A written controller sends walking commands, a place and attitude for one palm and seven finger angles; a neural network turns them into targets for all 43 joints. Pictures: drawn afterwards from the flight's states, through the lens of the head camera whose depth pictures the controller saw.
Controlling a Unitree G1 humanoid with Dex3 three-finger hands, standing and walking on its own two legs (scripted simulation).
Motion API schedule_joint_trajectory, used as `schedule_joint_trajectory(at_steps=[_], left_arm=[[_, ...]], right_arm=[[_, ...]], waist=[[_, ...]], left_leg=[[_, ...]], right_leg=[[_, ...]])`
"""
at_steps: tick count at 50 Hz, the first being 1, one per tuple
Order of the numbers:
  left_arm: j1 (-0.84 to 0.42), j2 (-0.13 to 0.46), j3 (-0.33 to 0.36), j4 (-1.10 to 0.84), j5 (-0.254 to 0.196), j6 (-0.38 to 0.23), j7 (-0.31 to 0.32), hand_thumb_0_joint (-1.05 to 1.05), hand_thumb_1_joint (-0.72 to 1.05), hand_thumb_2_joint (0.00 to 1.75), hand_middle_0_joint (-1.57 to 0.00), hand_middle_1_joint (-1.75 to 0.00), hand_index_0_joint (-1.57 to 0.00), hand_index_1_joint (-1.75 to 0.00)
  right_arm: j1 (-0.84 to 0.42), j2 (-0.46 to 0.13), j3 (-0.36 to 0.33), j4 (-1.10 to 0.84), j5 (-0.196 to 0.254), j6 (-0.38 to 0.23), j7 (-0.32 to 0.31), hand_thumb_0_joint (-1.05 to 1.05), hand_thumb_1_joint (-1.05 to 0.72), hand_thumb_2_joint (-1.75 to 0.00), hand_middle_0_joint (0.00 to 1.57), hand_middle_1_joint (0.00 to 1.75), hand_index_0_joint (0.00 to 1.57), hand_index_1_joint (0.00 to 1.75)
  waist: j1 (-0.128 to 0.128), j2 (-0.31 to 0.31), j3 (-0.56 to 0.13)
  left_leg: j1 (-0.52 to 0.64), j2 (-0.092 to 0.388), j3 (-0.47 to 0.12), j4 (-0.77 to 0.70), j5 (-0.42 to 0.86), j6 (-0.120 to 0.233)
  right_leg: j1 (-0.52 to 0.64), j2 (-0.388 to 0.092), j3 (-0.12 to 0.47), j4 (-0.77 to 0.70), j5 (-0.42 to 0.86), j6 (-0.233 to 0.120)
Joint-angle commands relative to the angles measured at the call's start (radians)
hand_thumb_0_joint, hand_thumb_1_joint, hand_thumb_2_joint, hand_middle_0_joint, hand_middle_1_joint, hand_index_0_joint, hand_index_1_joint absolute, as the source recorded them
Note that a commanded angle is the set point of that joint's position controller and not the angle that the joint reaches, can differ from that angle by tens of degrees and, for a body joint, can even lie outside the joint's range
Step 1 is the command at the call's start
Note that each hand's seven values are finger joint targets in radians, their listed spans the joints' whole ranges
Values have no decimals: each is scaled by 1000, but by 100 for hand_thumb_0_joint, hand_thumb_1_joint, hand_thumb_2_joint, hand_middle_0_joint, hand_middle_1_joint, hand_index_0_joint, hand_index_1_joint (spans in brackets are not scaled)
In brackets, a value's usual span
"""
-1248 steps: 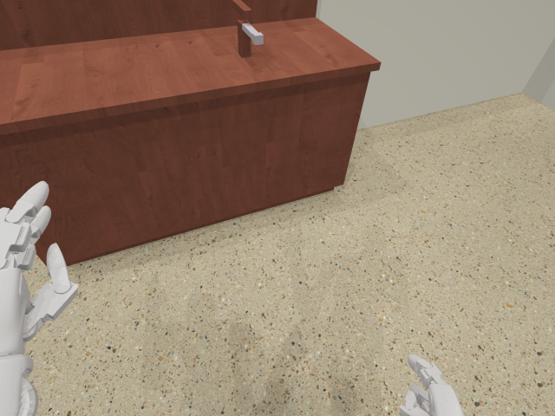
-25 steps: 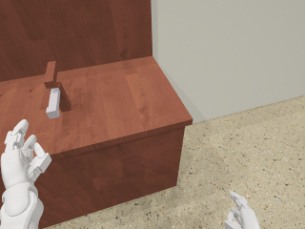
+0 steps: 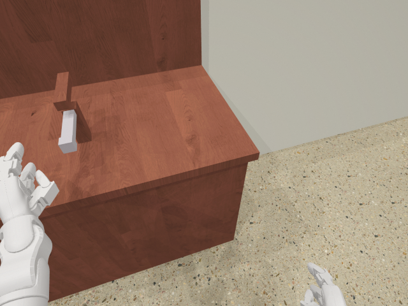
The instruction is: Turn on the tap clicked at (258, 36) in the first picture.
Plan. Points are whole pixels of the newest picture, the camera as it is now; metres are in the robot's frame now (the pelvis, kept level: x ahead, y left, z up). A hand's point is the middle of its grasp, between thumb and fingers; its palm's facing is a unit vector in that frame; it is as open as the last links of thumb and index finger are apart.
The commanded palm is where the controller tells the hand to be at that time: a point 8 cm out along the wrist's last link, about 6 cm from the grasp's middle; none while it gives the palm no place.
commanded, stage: reach beside the lever's end, fingers flat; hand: left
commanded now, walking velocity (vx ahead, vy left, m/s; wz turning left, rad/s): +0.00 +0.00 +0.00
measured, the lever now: (68, 144) +0.41 +0.36 +0.09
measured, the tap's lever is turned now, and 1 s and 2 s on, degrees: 0 0 2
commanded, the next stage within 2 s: push the lever round in 1.14 s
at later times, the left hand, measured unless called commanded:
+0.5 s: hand (55, 166) +0.34 +0.34 +0.09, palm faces +0.62 -0.78 -0.08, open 7.8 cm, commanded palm +0.29 +0.38 +0.09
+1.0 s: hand (56, 160) +0.36 +0.36 +0.08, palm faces +0.59 -0.80 -0.06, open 7.8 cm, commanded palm +0.31 +0.40 +0.08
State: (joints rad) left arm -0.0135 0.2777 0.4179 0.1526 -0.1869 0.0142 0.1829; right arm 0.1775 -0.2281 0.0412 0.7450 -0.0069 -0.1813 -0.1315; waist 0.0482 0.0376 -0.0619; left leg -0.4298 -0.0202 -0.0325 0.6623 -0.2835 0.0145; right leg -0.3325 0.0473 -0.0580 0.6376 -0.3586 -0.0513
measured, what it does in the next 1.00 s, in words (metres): stands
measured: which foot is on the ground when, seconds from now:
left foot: down 0.00-1.00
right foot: down 0.00-1.00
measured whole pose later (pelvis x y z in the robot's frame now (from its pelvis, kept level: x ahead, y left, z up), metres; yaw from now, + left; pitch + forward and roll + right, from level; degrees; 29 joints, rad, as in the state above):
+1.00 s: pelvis +0.00 +0.02 -0.01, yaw -2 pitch +10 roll -2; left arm -0.34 0.45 0.58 0.70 -0.14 -0.21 0.06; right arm 0.32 -0.26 0.02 0.73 -0.01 -0.08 -0.09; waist -0.03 0.03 -0.10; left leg -0.62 0.00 -0.02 0.79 -0.33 0.03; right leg -0.52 0.06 -0.04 0.73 -0.38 -0.03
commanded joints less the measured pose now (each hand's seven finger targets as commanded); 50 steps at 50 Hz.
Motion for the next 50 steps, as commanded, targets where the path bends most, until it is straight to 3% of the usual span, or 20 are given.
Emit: schedule_joint_trajectory(at_steps=[1, 2, 5, 6, 9, 12, 13, 17, 19, 20, 30, 32, 35, 36, 37, 41, 43, 46, 48, 50], left_arm=[[-308, 263, 78, -144, 15, -102, -19, 0, 90, 90, -17, -21, -17, -21], [-346, 294, 94, -142, 19, -111, -21, 0, 90, 90, -17, -21, -17, -21], [-369, 280, 77, -101, 21, -124, -29, 0, 90, 90, -17, -20, -17, -20], [-382, 277, 75, -64, 20, -126, -31, 0, 90, 90, -17, -20, -17, -20], [-415, 295, 87, -12, 24, -136, -31, 0, 90, 90, -16, -19, -16, -19], [-440, 359, 128, -7, 39, -155, -24, 0, 90, 90, -16, -19, -16, -19], [-441, 339, 114, 5, 41, -161, -24, 0, 90, 90, -16, -18, -16, -18], [-476, 358, 125, 70, 42, -181, -31, 0, 90, 90, -16, -17, -16, -17], [-473, 399, 164, 105, 42, -189, -36, 0, 90, 90, -16, -17, -16, -17], [-484, 404, 169, 118, 43, -194, -39, 0, 90, 90, -16, -17, -16, -17], [-597, 456, 177, 246, 50, -257, -93, 0, 90, 90, -15, -15, -15, -15], [-657, 481, 180, 298, 52, -266, -102, 0, 90, 90, -15, -15, -15, -15], [-692, 534, 209, 370, 56, -280, -117, 0, 90, 90, -15, -15, -15, -15], [-732, 525, 193, 369, 58, -290, -122, 0, 90, 90, -15, -15, -15, -15], [-741, 555, 214, 366, 64, -302, -123, 0, 90, 90, -15, -15, -15, -15], [-685, 511, 185, 350, 61, -317, -126, 0, 90, 90, -15, -15, -15, -15], [-624, 482, 183, 349, 48, -311, -124, 0, 90, 90, -15, -15, -15, -15], [-587, 512, 226, 351, 35, -287, -117, 0, 90, 90, -15, -15, -15, -15], [-567, 539, 255, 323, 39, -283, -106, 0, 90, 90, -15, -15, -15, -15], [-587, 536, 248, 296, 49, -285, -97, 0, 90, 90, -15, -15, -15, -15]], right_arm=[[-80, -134, -49, -132, 1, -58, -15, 0, -90, -90, 20, 30, 20, 30], [-68, -138, -49, -130, 2, -56, -16, 0, -90, -90, 20, 30, 20, 30], [-59, -136, -51, -133, 4, -55, -13, 0, -90, -90, 20, 30, 20, 30], [-51, -140, -52, -128, 5, -54, -12, 0, -90, -90, 20, 30, 20, 30], [-37, -146, -55, -128, 4, -48, -11, 0, -90, -90, 20, 30, 20, 30], [-16, -151, -60, -129, 0, -37, -8, 0, -90, -90, 20, 30, 20, 30], [-11, -147, -61, -129, 0, -34, -4, 0, -90, -90, 20, 30, 20, 30], [13, -155, -63, -124, 0, -21, -1, 0, -90, -90, 20, 30, 20, 30], [22, -158, -67, -122, 0, -13, 1, 0, -90, -90, 20, 30, 20, 30], [29, -159, -68, -122, -1, -8, 1, 0, -90, -90, 20, 30, 20, 30], [85, -174, -75, -108, -2, 18, 9, 0, -90, -90, 20, 30, 20, 30], [98, -178, -71, -98, -1, 22, 6, 0, -90, -90, 20, 30, 20, 30], [110, -185, -71, -96, -1, 29, 6, 0, -90, -90, 20, 30, 20, 30], [117, -184, -70, -95, -3, 29, 9, 0, -90, -90, 20, 30, 20, 30], [129, -188, -73, -93, -5, 32, 10, 0, -90, -90, 20, 30, 20, 30], [138, -188, -77, -107, -4, 41, 23, 0, -90, -90, 20, 30, 20, 30], [140, -188, -82, -112, 0, 45, 29, 0, -90, -90, 20, 30, 20, 30], [132, -190, -80, -125, 4, 55, 30, 0, -90, -90, 20, 30, 20, 30], [128, -187, -81, -133, 4, 59, 29, 0, -90, -90, 20, 30, 20, 30], [123, -183, -79, -136, 2, 60, 30, 0, -90, -90, 20, 30, 20, 30]], waist=[[-20, 35, -177], [-23, 42, -189], [-23, 59, -197], [-32, 28, -181], [-31, 16, -190], [-24, 54, -237], [-26, 63, -241], [-36, 28, -223], [-29, 49, -239], [-34, 30, -244], [-64, 58, -266], [-75, 57, -235], [-78, 54, -252], [-82, 72, -265], [-75, 87, -296], [-64, 119, -337], [-58, 89, -331], [-48, 45, -299], [-37, 61, -305], [-47, 71, -293]], left_leg=[[122, 2, -22, -78, 113, 19], [118, 3, -27, -78, 119, 18], [121, 3, -29, -74, 129, 17], [114, 4, -32, -73, 120, 18], [104, 5, -35, -72, 107, 20], [111, 5, -36, -61, 149, 19], [116, 6, -34, -58, 163, 18], [87, 10, -37, -49, 150, 21], [82, 8, -33, -43, 162, 20], [77, 8, -31, -39, 172, 21], [62, 11, -35, 4, 177, 26], [37, 12, -43, 7, 136, 27], [11, 11, -43, 16, 107, 30], [22, 11, -44, 21, 114, 29], [36, 14, -52, 25, 130, 25], [89, 20, -61, 30, 187, 17], [91, 24, -63, 29, 212, 17], [30, 18, -53, 22, 181, 24], [21, 16, -45, 20, 186, 26], [27, 18, -44, 22, 180, 26]], right_leg=[[-24, -22, 56, -106, 184, 33], [-19, -20, 54, -100, 186, 30], [-26, -19, 51, -91, 201, 29], [-40, -16, 48, -93, 192, 31], [-45, -15, 47, -91, 181, 32], [-28, -12, 47, -75, 213, 28], [-32, -12, 46, -71, 226, 29], [-50, -7, 44, -63, 219, 31], [-45, -8, 48, -57, 230, 30], [-41, -8, 46, -54, 241, 31], [-107, -1, 49, -22, 240, 34], [-139, 0, 52, -23, 205, 33], [-149, -2, 56, -17, 183, 35], [-159, -3, 55, -11, 188, 34], [-157, 0, 52, -1, 191, 31], [-168, 8, 43, 11, 207, 26], [-163, 11, 37, 10, 218, 28], [-131, 10, 40, 4, 217, 31], [-110, 9, 45, 6, 227, 31], [-126, 12, 44, 6, 217, 32]])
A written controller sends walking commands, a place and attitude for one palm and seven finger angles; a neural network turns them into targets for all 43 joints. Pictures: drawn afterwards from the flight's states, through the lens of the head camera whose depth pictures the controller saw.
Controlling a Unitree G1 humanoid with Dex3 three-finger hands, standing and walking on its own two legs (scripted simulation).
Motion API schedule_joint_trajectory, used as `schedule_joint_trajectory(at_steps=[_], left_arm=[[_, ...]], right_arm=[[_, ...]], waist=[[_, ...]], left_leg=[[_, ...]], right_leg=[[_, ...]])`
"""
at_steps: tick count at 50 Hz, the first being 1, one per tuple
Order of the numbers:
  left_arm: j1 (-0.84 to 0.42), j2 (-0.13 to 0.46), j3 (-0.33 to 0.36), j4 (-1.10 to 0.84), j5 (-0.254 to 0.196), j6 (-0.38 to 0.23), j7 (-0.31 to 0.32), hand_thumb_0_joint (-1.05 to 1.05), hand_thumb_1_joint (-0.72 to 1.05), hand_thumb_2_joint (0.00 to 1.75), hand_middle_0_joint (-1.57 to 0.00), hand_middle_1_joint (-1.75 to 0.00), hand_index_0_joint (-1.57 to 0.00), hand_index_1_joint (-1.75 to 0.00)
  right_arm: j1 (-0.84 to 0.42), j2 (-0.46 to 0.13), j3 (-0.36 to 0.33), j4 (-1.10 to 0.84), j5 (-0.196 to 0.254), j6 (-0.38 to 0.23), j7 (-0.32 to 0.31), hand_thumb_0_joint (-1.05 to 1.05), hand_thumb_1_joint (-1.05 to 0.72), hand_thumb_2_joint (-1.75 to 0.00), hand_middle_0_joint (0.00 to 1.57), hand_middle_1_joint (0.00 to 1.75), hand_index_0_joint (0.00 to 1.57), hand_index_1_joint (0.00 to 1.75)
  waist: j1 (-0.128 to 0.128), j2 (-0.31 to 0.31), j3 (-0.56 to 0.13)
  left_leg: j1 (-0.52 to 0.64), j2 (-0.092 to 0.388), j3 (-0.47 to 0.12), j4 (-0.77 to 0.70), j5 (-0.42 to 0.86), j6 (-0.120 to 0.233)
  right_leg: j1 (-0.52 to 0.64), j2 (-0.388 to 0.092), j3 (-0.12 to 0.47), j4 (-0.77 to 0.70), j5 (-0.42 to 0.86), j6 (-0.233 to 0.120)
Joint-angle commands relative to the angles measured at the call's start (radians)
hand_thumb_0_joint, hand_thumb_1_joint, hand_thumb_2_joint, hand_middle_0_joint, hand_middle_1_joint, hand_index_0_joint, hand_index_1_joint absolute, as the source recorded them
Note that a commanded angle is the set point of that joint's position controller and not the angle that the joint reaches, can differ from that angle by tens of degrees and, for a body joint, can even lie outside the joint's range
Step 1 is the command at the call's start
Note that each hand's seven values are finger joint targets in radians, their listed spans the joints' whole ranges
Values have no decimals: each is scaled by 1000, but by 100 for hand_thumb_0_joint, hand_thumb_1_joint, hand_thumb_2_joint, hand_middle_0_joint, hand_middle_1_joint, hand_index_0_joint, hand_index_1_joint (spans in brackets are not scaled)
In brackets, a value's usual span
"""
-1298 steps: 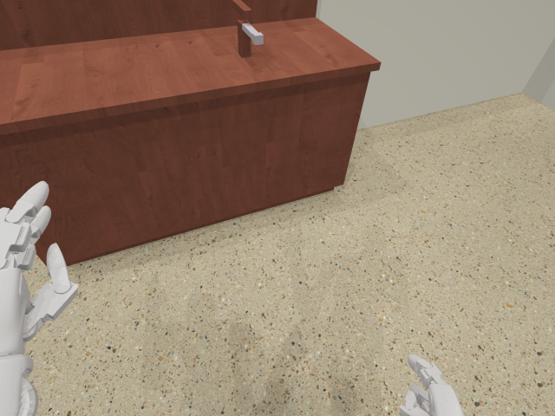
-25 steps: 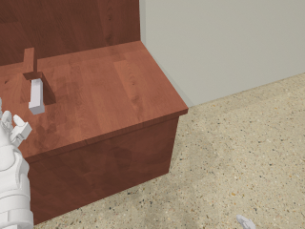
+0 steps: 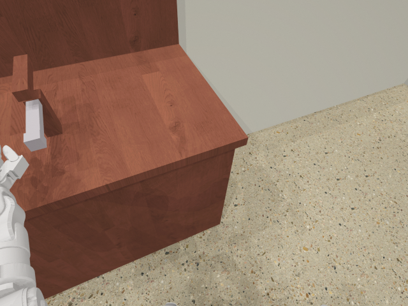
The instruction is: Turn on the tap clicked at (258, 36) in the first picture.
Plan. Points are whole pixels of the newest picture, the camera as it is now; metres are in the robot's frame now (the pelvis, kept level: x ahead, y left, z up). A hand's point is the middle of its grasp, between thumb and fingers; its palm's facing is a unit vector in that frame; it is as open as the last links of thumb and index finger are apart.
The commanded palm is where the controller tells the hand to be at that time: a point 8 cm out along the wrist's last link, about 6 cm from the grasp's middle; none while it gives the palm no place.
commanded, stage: reach beside the lever's end, fingers flat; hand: left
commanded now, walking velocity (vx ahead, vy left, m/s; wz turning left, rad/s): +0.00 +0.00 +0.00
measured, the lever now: (35, 140) +0.40 +0.35 +0.10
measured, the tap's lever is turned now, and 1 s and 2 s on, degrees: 0 2 23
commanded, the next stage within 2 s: push the lever round in 0.14 s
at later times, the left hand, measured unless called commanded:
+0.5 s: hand (25, 157) +0.36 +0.36 +0.09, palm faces +0.62 -0.79 -0.06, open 7.8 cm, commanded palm +0.31 +0.38 +0.10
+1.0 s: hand (37, 156) +0.36 +0.34 +0.09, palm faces +0.63 -0.77 -0.07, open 7.7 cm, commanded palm +0.32 +0.36 +0.10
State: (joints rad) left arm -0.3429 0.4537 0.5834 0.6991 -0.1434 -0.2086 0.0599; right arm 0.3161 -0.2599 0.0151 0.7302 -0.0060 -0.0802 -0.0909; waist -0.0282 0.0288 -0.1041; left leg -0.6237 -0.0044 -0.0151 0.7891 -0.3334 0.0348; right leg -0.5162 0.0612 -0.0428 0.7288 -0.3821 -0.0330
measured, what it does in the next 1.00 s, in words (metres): stands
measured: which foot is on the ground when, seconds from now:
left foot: down 0.00-1.00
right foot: down 0.00-1.00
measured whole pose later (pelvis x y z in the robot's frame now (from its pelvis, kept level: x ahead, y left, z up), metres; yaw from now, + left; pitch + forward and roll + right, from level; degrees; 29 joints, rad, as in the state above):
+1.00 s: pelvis +0.00 -0.01 +0.00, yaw +1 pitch +9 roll -2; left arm -0.38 0.40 0.51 0.68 -0.12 -0.18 0.14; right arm 0.28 -0.25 0.02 0.74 -0.01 -0.08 -0.10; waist -0.02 0.03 -0.10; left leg -0.61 -0.01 -0.03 0.78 -0.33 0.03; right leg -0.49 0.06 -0.06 0.72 -0.39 -0.04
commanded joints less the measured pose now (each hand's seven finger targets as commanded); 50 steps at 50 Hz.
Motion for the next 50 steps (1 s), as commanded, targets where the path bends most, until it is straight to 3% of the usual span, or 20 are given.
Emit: schedule_joint_trajectory(at_steps=[1, 2, 3, 5, 6, 10, 13, 16, 17, 23, 26, 30, 32, 34, 37, 39, 42, 45, 47, 50], left_arm=[[-270, 369, 84, -247, 11, -63, 29, 0, 90, 90, -15, -15, -15, -15], [-302, 384, 87, -272, 17, -73, 31, 0, 90, 90, -15, -15, -15, -15], [-294, 374, 85, -268, 18, -78, 31, 0, 90, 90, -15, -15, -15, -15], [-332, 347, 48, -281, 20, -87, 23, 0, 90, 90, -15, -15, -15, -15], [-350, 330, 28, -273, 18, -89, 17, 0, 90, 90, -15, -15, -15, -15], [-360, 317, 3, -219, 8, -68, -7, 0, 90, 90, -15, -15, -15, -15], [-351, 327, 15, -174, 2, -48, -11, 0, 90, 90, -15, -15, -15, -15], [-396, 313, -5, -188, 8, -54, -1, 0, 90, 90, -15, -15, -15, -15], [-394, 329, 10, -200, 12, -62, 7, 0, 90, 90, -15, -15, -15, -15], [-368, 292, -14, -255, 22, -74, 31, 0, 90, 90, -15, -15, -15, -15], [-334, 265, -23, -245, 19, -54, 43, 0, 90, 90, -15, -15, -15, -15], [-327, 287, 6, -240, 20, -38, 62, 0, 90, 90, -15, -15, -15, -15], [-353, 298, 3, -272, 33, -41, 69, 0, 90, 90, -15, -15, -15, -15], [-365, 267, -24, -310, 40, -54, 77, 0, 90, 90, -15, -15, -15, -15], [-320, 215, -57, -314, 36, -55, 81, 0, 90, 90, -15, -15, -15, -15], [-326, 222, -48, -287, 26, -47, 79, 0, 90, 90, -15, -15, -15, -15], [-336, 242, -35, -286, 26, -37, 81, 0, 90, 90, -15, -15, -15, -15], [-373, 241, -42, -238, 33, -31, 86, 0, 90, 90, -15, -15, -15, -15], [-384, 271, -24, -236, 39, -37, 85, 0, 90, 90, -15, -15, -15, -15], [-381, 226, -52, -268, 34, -57, 88, 0, 90, 90, -15, -15, -15, -15]], right_arm=[[-15, -153, -50, -119, 0, -39, -12, 0, -90, -90, 20, 30, 20, 30], [-17, -153, -50, -114, 0, -38, -15, 0, -90, -90, 20, 30, 20, 30], [-16, -151, -50, -116, -2, -39, -16, 0, -90, -90, 20, 30, 20, 30], [-20, -150, -48, -111, -3, -43, -19, 0, -90, -90, 20, 30, 20, 30], [-21, -151, -48, -104, -2, -46, -22, 0, -90, -90, 20, 30, 20, 30], [-22, -155, -44, -95, 3, -52, -32, 0, -90, -90, 20, 30, 20, 30], [-18, -157, -42, -95, 5, -54, -34, 0, -90, -90, 20, 30, 20, 30], [-15, -153, -42, -96, 3, -55, -30, 0, -90, -90, 20, 30, 20, 30], [-10, -155, -42, -98, 1, -54, -29, 0, -90, -90, 20, 30, 20, 30], [-16, -150, -47, -107, -1, -49, -16, 0, -90, -90, 20, 30, 20, 30], [-20, -149, -47, -108, 2, -46, -14, 0, -90, -90, 20, 30, 20, 30], [-22, -148, -47, -107, 0, -41, -17, 0, -90, -90, 20, 30, 20, 30], [-21, -145, -45, -110, -1, -36, -18, 0, -90, -90, 20, 30, 20, 30], [-24, -140, -47, -108, -4, -39, -14, 0, -90, -90, 20, 30, 20, 30], [-21, -141, -51, -104, -3, -41, -12, 0, -90, -90, 20, 30, 20, 30], [-27, -142, -51, -98, 1, -41, -14, 0, -90, -90, 20, 30, 20, 30], [-31, -143, -49, -97, 1, -41, -19, 0, -90, -90, 20, 30, 20, 30], [-36, -139, -42, -91, 0, -39, -23, 0, -90, -90, 20, 30, 20, 30], [-30, -140, -44, -90, -1, -37, -23, 0, -90, -90, 20, 30, 20, 30], [-30, -133, -46, -94, -4, -40, -17, 0, -90, -90, 20, 30, 20, 30]], waist=[[25, 85, -233], [16, 100, -233], [21, 102, -241], [5, 126, -240], [-7, 118, -234], [-10, 107, -213], [-4, 72, -213], [-7, 101, -231], [-2, 92, -244], [7, 136, -292], [4, 90, -256], [10, 61, -255], [10, 96, -255], [6, 133, -283], [-1, 101, -275], [-2, 60, -242], [0, 59, -246], [-11, 47, -207], [-4, 61, -232], [0, 84, -274]], left_leg=[[210, 2, -62, -105, 215, 6], [220, 6, -65, -105, 210, 6], [224, 5, -68, -108, 205, 4], [245, 8, -73, -107, 192, 2], [257, 11, -79, -109, 174, 1], [250, 12, -92, -123, 126, 0], [230, 8, -93, -124, 129, 3], [253, 10, -95, -117, 140, -1], [257, 10, -97, -115, 160, -2], [299, 12, -92, -103, 243, -11], [277, 14, -88, -106, 241, -7], [246, 9, -76, -107, 228, -1], [249, 8, -72, -106, 247, -2], [297, 13, -80, -107, 268, -10], [309, 17, -83, -101, 302, -10], [267, 13, -78, -110, 238, -4], [249, 6, -69, -112, 207, 4], [214, 2, -60, -112, 170, 9], [214, 0, -56, -105, 183, 11], [253, 1, -56, -96, 225, 6]], right_leg=[[49, -2, 30, -86, 228, 12], [39, -1, 31, -85, 220, 11], [39, -1, 30, -84, 211, 11], [15, 0, 30, -84, 195, 9], [-2, 0, 29, -88, 180, 9], [-18, -4, 26, -100, 151, 8], [-1, -7, 25, -104, 160, 9], [-13, -8, 25, -101, 165, 9], [-3, -5, 23, -96, 177, 7], [8, -5, 20, -80, 221, 5], [16, -4, 18, -88, 226, 7], [46, -7, 23, -93, 240, 10], [53, -8, 26, -90, 252, 8], [36, -5, 24, -85, 247, 5], [34, -1, 20, -87, 263, 6], [43, -4, 23, -98, 244, 8], [59, -8, 31, -106, 240, 10], [53, -15, 38, -115, 231, 14], [68, -17, 44, -111, 248, 13], [73, -14, 40, -102, 278, 11]])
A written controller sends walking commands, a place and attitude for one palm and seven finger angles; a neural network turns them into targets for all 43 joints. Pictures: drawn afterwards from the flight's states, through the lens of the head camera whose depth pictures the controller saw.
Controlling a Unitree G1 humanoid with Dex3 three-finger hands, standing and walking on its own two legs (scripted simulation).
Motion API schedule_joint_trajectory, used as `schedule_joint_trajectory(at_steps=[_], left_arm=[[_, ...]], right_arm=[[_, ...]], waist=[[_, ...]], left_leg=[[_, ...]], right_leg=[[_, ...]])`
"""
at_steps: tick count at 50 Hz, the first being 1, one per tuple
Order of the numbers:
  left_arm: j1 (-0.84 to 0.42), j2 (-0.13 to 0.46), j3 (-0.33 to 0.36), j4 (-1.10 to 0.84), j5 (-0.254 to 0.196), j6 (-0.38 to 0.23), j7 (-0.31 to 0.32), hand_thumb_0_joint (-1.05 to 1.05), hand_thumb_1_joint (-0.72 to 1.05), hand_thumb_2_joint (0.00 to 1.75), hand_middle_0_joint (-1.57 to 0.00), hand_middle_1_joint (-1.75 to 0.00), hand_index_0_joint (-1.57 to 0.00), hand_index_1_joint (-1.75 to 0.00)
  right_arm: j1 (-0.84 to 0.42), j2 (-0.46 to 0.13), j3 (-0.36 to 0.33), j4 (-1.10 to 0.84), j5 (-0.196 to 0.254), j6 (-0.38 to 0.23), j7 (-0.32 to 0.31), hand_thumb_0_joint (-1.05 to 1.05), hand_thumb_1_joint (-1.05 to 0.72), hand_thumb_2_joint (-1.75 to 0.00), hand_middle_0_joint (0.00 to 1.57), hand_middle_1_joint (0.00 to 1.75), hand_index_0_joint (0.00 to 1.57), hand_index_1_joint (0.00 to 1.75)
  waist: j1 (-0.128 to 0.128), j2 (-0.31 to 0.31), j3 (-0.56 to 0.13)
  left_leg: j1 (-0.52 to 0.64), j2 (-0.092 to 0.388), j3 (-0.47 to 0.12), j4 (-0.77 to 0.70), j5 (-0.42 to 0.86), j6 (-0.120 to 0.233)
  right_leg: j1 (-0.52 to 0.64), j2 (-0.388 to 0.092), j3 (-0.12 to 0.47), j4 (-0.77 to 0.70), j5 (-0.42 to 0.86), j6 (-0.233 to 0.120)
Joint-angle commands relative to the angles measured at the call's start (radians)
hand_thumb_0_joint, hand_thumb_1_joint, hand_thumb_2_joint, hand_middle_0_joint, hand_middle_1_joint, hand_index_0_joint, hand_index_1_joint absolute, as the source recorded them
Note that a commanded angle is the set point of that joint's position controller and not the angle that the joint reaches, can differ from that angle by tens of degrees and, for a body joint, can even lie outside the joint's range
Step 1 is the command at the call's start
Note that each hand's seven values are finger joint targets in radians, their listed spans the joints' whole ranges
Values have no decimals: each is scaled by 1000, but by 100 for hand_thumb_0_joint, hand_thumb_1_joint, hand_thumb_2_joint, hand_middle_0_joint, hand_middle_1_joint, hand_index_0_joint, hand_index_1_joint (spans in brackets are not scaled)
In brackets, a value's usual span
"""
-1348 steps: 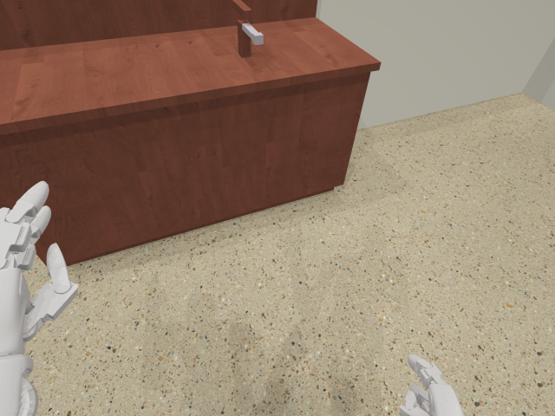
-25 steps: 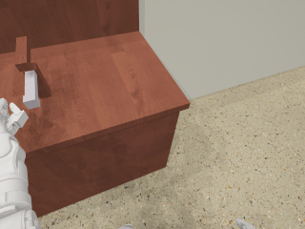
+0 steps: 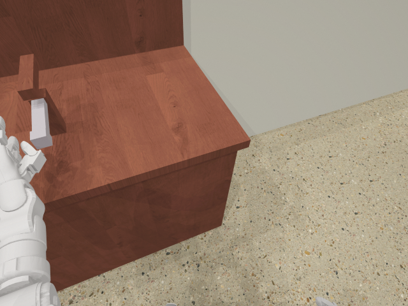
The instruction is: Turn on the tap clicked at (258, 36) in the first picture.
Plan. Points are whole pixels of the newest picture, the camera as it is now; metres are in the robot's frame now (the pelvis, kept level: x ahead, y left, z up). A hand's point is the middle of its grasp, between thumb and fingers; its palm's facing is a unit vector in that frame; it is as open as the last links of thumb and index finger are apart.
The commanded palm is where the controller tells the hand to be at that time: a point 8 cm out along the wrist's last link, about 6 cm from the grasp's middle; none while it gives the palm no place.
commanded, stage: push the lever round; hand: left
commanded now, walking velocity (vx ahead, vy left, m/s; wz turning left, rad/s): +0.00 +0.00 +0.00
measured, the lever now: (41, 138) +0.40 +0.35 +0.10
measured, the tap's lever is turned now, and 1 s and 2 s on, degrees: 2 23 57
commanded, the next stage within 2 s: none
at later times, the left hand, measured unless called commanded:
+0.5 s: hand (62, 149) +0.38 +0.30 +0.09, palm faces +0.68 -0.73 -0.05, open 7.5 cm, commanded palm +0.33 +0.31 +0.10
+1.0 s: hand (79, 143) +0.40 +0.27 +0.10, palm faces +0.77 -0.63 -0.05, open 7.6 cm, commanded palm +0.35 +0.29 +0.10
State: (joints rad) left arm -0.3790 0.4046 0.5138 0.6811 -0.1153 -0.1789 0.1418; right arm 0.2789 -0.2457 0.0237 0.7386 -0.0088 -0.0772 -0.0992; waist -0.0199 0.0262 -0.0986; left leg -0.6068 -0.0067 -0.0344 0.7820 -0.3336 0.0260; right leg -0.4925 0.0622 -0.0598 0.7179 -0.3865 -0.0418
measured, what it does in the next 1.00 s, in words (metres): stands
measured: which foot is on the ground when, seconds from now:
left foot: down 0.00-1.00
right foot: down 0.00-1.00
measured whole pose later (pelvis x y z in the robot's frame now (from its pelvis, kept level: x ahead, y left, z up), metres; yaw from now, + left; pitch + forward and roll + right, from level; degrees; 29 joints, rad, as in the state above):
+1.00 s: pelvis -0.01 -0.01 +0.00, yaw +1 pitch +9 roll -2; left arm -0.54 0.21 0.41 0.74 0.03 -0.17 0.60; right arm 0.24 -0.23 0.00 0.78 -0.06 -0.02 -0.06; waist -0.04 0.03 -0.12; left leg -0.63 -0.02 -0.05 0.79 -0.32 0.02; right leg -0.52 0.05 -0.08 0.75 -0.39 -0.05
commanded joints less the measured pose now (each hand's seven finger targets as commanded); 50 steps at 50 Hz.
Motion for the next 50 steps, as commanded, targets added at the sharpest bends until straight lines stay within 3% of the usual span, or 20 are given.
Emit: schedule_joint_trajectory(at_steps=[1, 4, 7, 11, 14, 18, 21, 22, 23, 29, 31, 32, 33, 34, 38, 42, 45, 46, 47, 50], left_arm=[[-334, 268, 17, -250, 5, -89, 13, 0, 90, 90, -15, -15, -15, -15], [-316, 227, -7, -256, 4, -88, 34, 0, 90, 90, -15, -15, -15, -15], [-363, 249, 4, -246, 14, -76, 59, 0, 90, 90, -15, -15, -15, -15], [-411, 188, -58, -288, 41, -72, 101, 0, 90, 90, -15, -15, -15, -15], [-413, 131, -100, -314, 49, -73, 138, 0, 90, 90, -15, -15, -15, -15], [-434, 101, -115, -298, 62, -72, 187, 0, 90, 90, -15, -15, -15, -15], [-431, 107, -100, -290, 79, -66, 224, 0, 90, 90, -15, -15, -15, -15], [-428, 136, -76, -285, 89, -63, 238, 0, 90, 90, -15, -15, -15, -15], [-460, 86, -120, -285, 93, -60, 244, 0, 90, 90, -15, -15, -15, -15], [-455, 39, -132, -292, 117, -59, 313, 0, 90, 90, -15, -15, -15, -15], [-438, 49, -109, -268, 119, -52, 331, 0, 90, 90, -15, -15, -15, -15], [-426, 83, -81, -270, 124, -49, 340, 0, 90, 90, -15, -15, -15, -15], [-457, 42, -117, -284, 126, -48, 344, 0, 90, 90, -15, -15, -15, -15], [-454, 57, -100, -278, 132, -45, 352, 0, 90, 90, -15, -15, -15, -15], [-503, 21, -136, -244, 149, -32, 380, 0, 90, 90, -15, -15, -15, -15], [-546, 23, -127, -233, 162, -41, 416, 0, 90, 90, -15, -15, -15, -15], [-625, -10, -158, -192, 177, -46, 442, 0, 90, 90, -15, -15, -15, -15], [-630, 0, -143, -171, 179, -48, 452, 0, 90, 90, -15, -15, -15, -15], [-622, 31, -116, -167, 186, -51, 461, 0, 90, 90, -15, -15, -15, -15], [-638, 12, -121, -132, 193, -50, 483, 0, 90, 90, -15, -15, -15, -15]], right_arm=[[6, -148, -57, -102, 0, -43, -7, 0, -90, -90, 20, 30, 20, 30], [-1, -147, -57, -105, 0, -44, -1, 0, -90, -90, 20, 30, 20, 30], [-4, -151, -54, -97, -1, -40, -5, 0, -90, -90, 20, 30, 20, 30], [-12, -145, -55, -97, -5, -41, -2, 0, -90, -90, 20, 30, 20, 30], [-17, -141, -57, -94, -10, -44, 1, 0, -90, -90, 20, 30, 20, 30], [-28, -141, -55, -84, -16, -44, 4, 0, -90, -90, 20, 30, 20, 30], [-32, -138, -57, -86, -23, -38, 8, 0, -90, -90, 20, 30, 20, 30], [-30, -140, -57, -83, -23, -32, 8, 0, -90, -90, 20, 30, 20, 30], [-38, -133, -53, -84, -24, -30, 10, 0, -90, -90, 20, 30, 20, 30], [-39, -127, -63, -82, -33, -21, 22, 0, -90, -90, 20, 30, 20, 30], [-40, -126, -63, -81, -36, -14, 24, 0, -90, -90, 20, 30, 20, 30], [-43, -129, -64, -84, -36, -8, 23, 0, -90, -90, 20, 30, 20, 30], [-49, -124, -63, -86, -37, -4, 24, 0, -90, -90, 20, 30, 20, 30], [-46, -122, -65, -83, -36, -1, 24, 0, -90, -90, 20, 30, 20, 30], [-59, -119, -63, -76, -36, 10, 23, 0, -90, -90, 20, 30, 20, 30], [-51, -122, -68, -69, -44, 10, 24, 0, -90, -90, 20, 30, 20, 30], [-52, -118, -68, -57, -48, 11, 27, 0, -90, -90, 20, 30, 20, 30], [-46, -119, -69, -53, -51, 11, 27, 0, -90, -90, 20, 30, 20, 30], [-43, -123, -72, -52, -55, 14, 26, 0, -90, -90, 20, 30, 20, 30], [-39, -115, -70, -52, -57, 21, 32, 0, -90, -90, 20, 30, 20, 30]], waist=[[-11, 80, -286], [-10, 73, -269], [-18, 55, -238], [-28, 107, -263], [-31, 100, -279], [-37, 60, -261], [-23, 64, -278], [-18, 64, -277], [-34, 74, -267], [-25, 61, -299], [-19, 19, -295], [-10, 25, -292], [-25, 25, -302], [-18, 35, -299], [-41, 41, -243], [-39, 39, -284], [-62, 50, -267], [-60, 20, -266], [-50, 33, -287], [-53, 26, -299]], left_leg=[[238, 3, -36, -85, 230, 16], [235, 3, -39, -87, 227, 16], [199, 3, -43, -92, 172, 19], [249, 7, -56, -101, 177, 10], [279, 8, -66, -101, 200, 4], [264, 9, -73, -111, 173, 1], [253, 6, -64, -107, 191, 0], [250, 8, -68, -109, 189, -1], [256, 7, -67, -109, 189, -2], [272, 10, -64, -98, 238, -9], [241, 5, -54, -95, 237, -4], [229, 5, -52, -97, 235, -2], [235, 2, -44, -91, 237, 2], [230, 4, -42, -92, 240, 1], [213, 4, -48, -102, 169, 4], [221, 2, -52, -93, 171, 3], [208, 0, -53, -87, 130, 7], [198, 0, -55, -86, 130, 8], [198, -1, -56, -85, 129, 7], [180, -5, -43, -74, 141, 11]], right_leg=[[46, -14, 58, -89, 284, 21], [39, -14, 53, -87, 282, 21], [32, -18, 58, -95, 244, 23], [8, -20, 50, -93, 230, 17], [4, -17, 44, -91, 238, 16], [-1, -19, 38, -93, 216, 16], [22, -23, 40, -92, 233, 14], [26, -22, 41, -92, 227, 12], [11, -24, 39, -91, 228, 14], [21, -21, 35, -81, 253, 11], [48, -23, 38, -84, 272, 14], [59, -24, 42, -85, 272, 13], [57, -27, 44, -84, 284, 16], [62, -28, 45, -84, 286, 14], [21, -30, 45, -99, 222, 15], [23, -29, 46, -93, 219, 13], [-15, -34, 49, -95, 186, 16], [-9, -33, 47, -94, 189, 16], [-5, -33, 49, -91, 182, 15], [7, -37, 52, -88, 204, 18]])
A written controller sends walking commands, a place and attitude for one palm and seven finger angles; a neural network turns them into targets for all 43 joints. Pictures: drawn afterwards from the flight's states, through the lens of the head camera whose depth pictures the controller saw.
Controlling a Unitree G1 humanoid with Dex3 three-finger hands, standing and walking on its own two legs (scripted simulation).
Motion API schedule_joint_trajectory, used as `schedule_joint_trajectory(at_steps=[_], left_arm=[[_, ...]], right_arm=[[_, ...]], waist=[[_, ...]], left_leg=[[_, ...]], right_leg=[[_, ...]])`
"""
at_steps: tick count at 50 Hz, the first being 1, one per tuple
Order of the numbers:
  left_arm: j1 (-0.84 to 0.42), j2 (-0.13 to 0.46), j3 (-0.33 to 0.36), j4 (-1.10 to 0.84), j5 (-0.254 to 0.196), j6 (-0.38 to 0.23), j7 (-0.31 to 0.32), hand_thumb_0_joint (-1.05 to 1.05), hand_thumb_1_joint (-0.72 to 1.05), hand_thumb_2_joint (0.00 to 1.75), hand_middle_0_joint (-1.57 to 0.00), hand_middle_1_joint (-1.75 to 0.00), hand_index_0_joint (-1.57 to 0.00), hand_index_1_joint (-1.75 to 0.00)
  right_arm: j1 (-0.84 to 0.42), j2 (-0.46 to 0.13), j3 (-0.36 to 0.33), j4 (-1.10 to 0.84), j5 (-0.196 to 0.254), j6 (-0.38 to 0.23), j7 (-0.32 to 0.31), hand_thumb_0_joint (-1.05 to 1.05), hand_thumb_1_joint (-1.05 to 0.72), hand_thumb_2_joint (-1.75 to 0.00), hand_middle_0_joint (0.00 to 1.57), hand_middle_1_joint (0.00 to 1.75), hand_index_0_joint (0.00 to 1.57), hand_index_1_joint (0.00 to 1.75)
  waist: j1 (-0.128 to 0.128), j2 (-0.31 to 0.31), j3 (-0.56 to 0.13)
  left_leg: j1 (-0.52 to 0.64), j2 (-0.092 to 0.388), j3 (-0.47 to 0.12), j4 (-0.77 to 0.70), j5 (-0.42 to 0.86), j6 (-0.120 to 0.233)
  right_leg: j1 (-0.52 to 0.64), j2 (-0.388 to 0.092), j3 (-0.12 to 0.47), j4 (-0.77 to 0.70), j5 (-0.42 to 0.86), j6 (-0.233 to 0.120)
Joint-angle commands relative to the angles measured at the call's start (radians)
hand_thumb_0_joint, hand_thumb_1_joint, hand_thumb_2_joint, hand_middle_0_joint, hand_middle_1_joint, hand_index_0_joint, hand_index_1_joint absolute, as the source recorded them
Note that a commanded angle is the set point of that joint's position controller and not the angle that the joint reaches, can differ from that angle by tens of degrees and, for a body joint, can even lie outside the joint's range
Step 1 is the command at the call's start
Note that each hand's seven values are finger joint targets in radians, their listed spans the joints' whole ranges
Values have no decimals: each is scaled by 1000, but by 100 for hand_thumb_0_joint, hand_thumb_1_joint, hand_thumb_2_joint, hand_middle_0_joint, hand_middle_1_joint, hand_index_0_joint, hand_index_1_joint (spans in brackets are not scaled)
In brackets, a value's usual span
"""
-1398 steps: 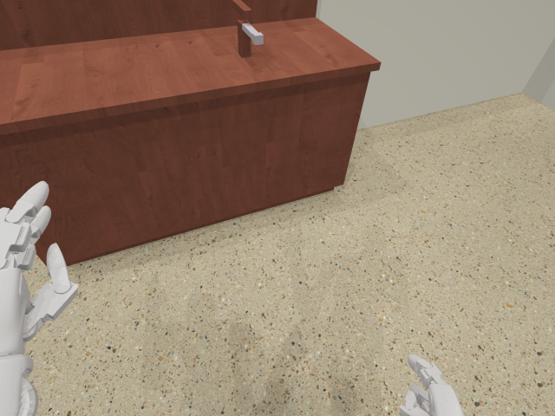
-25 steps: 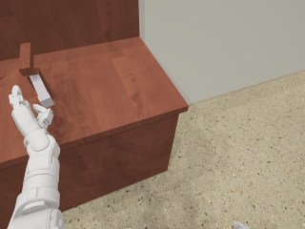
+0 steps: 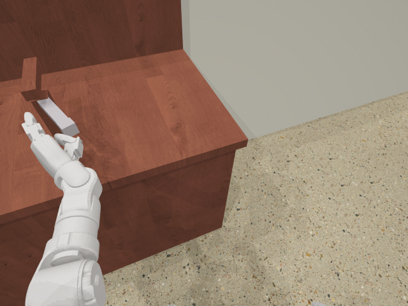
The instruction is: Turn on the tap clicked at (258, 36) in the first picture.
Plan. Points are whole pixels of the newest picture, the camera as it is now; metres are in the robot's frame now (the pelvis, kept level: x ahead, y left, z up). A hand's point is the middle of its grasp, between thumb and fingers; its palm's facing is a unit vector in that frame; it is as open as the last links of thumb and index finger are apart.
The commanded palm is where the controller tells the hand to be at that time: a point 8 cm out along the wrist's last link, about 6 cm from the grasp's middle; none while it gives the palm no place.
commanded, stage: push the lever round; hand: left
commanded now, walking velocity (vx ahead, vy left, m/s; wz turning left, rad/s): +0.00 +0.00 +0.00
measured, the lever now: (68, 128) +0.45 +0.30 +0.10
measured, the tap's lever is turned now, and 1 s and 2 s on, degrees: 23 57 85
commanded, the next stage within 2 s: lift the hand up off the lever in 1.66 s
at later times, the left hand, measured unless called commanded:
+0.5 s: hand (100, 128) +0.45 +0.24 +0.10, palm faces +0.82 -0.57 -0.08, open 7.6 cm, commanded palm +0.41 +0.26 +0.10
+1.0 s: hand (108, 118) +0.49 +0.24 +0.09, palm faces +0.86 -0.49 -0.12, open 7.7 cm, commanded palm +0.44 +0.24 +0.10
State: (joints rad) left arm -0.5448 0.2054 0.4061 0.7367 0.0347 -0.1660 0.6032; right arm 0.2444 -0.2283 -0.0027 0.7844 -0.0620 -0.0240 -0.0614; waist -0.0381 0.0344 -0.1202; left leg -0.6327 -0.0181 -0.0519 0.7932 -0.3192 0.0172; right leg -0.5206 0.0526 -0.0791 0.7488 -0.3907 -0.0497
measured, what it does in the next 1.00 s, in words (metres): stands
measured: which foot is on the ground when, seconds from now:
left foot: down 0.00-1.00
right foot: down 0.00-1.00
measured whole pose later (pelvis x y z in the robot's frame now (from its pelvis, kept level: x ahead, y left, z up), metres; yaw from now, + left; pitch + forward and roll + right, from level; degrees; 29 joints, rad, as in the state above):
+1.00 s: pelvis +0.02 -0.01 -0.01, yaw +0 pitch +16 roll -2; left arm -0.86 0.22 0.55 1.04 0.16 -0.13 0.89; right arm 0.33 -0.22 -0.03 0.81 -0.13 0.02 0.04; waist -0.12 0.04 -0.16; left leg -0.75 -0.01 -0.06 0.84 -0.36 0.00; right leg -0.64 0.06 -0.08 0.79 -0.43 -0.06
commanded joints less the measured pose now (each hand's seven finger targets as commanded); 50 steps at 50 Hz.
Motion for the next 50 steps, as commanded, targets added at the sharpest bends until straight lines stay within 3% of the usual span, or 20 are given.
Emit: schedule_joint_trajectory(at_steps=[1, 2, 4, 7, 9, 12, 14, 16, 17, 20, 22, 24, 28, 31, 36, 37, 40, 42, 44, 50], left_arm=[[-493, 214, -14, -166, 49, -62, 28, 0, 90, 90, -15, -15, -15, -15], [-499, 241, 9, -145, 57, -60, 36, 0, 90, 90, -15, -15, -15, -15], [-546, 205, -16, -139, 60, -65, 50, 0, 90, 90, -15, -15, -15, -15], [-552, 234, 19, -131, 76, -75, 80, 0, 90, 90, -15, -15, -15, -15], [-537, 229, 28, -75, 77, -73, 95, 0, 90, 90, -15, -15, -15, -15], [-585, 239, 34, -75, 91, -81, 111, 0, 90, 90, -15, -15, -15, -15], [-626, 221, 18, -31, 96, -78, 123, 0, 90, 90, -15, -15, -15, -15], [-638, 251, 49, -7, 102, -82, 138, 0, 90, 90, -15, -15, -15, -15], [-644, 270, 64, -10, 106, -84, 144, 0, 90, 90, -15, -15, -15, -15], [-680, 234, 40, 35, 117, -81, 161, 0, 90, 90, -15, -15, -15, -15], [-687, 278, 77, 54, 123, -78, 172, 0, 90, 90, -15, -15, -15, -15], [-711, 231, 47, 58, 125, -77, 182, 0, 90, 90, -15, -15, -15, -15], [-705, 295, 110, 93, 135, -63, 209, 0, 90, 90, -15, -15, -15, -15], [-708, 246, 80, 72, 143, -53, 221, 0, 90, 90, -15, -15, -15, -15], [-695, 257, 107, 89, 143, -32, 235, 0, 90, 90, -15, -15, -15, -15], [-707, 276, 119, 88, 148, -28, 237, 0, 90, 90, -15, -15, -15, -15], [-749, 247, 94, 90, 158, -22, 248, 0, 90, 90, -15, -15, -15, -15], [-776, 267, 105, 87, 164, -20, 256, 0, 90, 90, -15, -15, -15, -15], [-808, 235, 80, 81, 169, -18, 262, 0, 90, 90, -15, -15, -15, -15], [-827, 232, 85, 108, 181, -1, 283, 0, 90, 90, -15, -15, -15, -15]], right_arm=[[-3, -133, -44, -96, -6, -27, -6, 0, -90, -90, 20, 30, 20, 30], [4, -136, -43, -91, -8, -22, -7, 0, -90, -90, 20, 30, 20, 30], [5, -130, -45, -95, -11, -19, -2, 0, -90, -90, 20, 30, 20, 30], [20, -131, -50, -90, -17, -11, 5, 0, -90, -90, 20, 30, 20, 30], [21, -129, -49, -92, -19, -7, 9, 0, -90, -90, 20, 30, 20, 30], [29, -132, -52, -90, -24, -1, 14, 0, -90, -90, 20, 30, 20, 30], [34, -130, -48, -86, -26, 3, 18, 0, -90, -90, 20, 30, 20, 30], [46, -132, -53, -84, -31, 6, 19, 0, -90, -90, 20, 30, 20, 30], [45, -133, -55, -83, -32, 9, 20, 0, -90, -90, 20, 30, 20, 30], [66, -129, -54, -77, -38, 12, 29, 0, -90, -90, 20, 30, 20, 30], [75, -135, -55, -73, -40, 17, 32, 0, -90, -90, 20, 30, 20, 30], [81, -131, -57, -74, -43, 17, 40, 0, -90, -90, 20, 30, 20, 30], [106, -138, -59, -70, -47, 26, 48, 0, -90, -90, 20, 30, 20, 30], [118, -133, -63, -73, -49, 30, 63, 0, -90, -90, 20, 30, 20, 30], [130, -136, -66, -71, -50, 33, 73, 0, -90, -90, 20, 30, 20, 30], [129, -139, -67, -65, -51, 35, 73, 0, -90, -90, 20, 30, 20, 30], [135, -135, -67, -57, -54, 30, 79, 0, -90, -90, 20, 30, 20, 30], [145, -141, -67, -48, -57, 27, 81, 0, -90, -90, 20, 30, 20, 30], [151, -138, -68, -45, -60, 22, 87, 0, -90, -90, 20, 30, 20, 30], [167, -141, -73, -29, -68, 13, 100, 0, -90, -90, 20, 30, 20, 30]], waist=[[-46, 4, -267], [-37, 6, -255], [-49, 15, -269], [-41, 45, -299], [-47, -13, -272], [-50, 14, -287], [-68, 2, -261], [-64, -16, -287], [-60, 17, -293], [-76, -1, -291], [-70, 10, -297], [-84, 18, -308], [-74, 7, -333], [-76, 25, -355], [-77, -13, -349], [-77, 21, -339], [-95, 15, -330], [-96, 33, -342], [-105, 55, -362], [-112, 39, -384]], left_leg=[[191, 7, -23, -82, 117, 22], [182, 8, -30, -87, 108, 21], [188, 6, -23, -80, 109, 25], [203, 8, -26, -73, 130, 20], [157, 7, -18, -71, 114, 28], [156, 8, -20, -70, 100, 26], [138, 8, -19, -71, 74, 30], [122, 6, -13, -63, 75, 33], [128, 6, -14, -61, 71, 32], [125, 8, -14, -56, 87, 33], [113, 8, -17, -54, 82, 33], [132, 9, -15, -51, 99, 33], [107, 9, -11, -44, 125, 34], [149, 12, -7, -36, 188, 30], [117, 11, 3, -29, 202, 35], [121, 11, 0, -30, 193, 33], [133, 15, -3, -28, 197, 35], [146, 16, -13, -27, 210, 31], [174, 19, -16, -23, 235, 27], [189, 21, -19, -7, 280, 25]], right_leg=[[31, -30, 74, -121, 204, 28], [28, -28, 73, -122, 188, 26], [19, -31, 76, -120, 195, 29], [18, -28, 73, -110, 202, 25], [27, -29, 74, -113, 198, 31], [18, -30, 76, -110, 180, 30], [-1, -32, 75, -115, 153, 33], [17, -34, 82, -116, 159, 35], [10, -34, 84, -116, 150, 34], [-4, -32, 77, -109, 166, 36], [-1, -33, 78, -107, 156, 33], [-18, -29, 72, -103, 168, 35], [10, -32, 73, -94, 200, 38], [7, -25, 62, -86, 249, 35], [36, -28, 66, -87, 291, 42], [21, -29, 67, -87, 277, 40], [-5, -26, 59, -88, 268, 41], [-20, -24, 55, -81, 264, 37], [-40, -23, 48, -73, 269, 36], [-47, -19, 42, -66, 299, 36]])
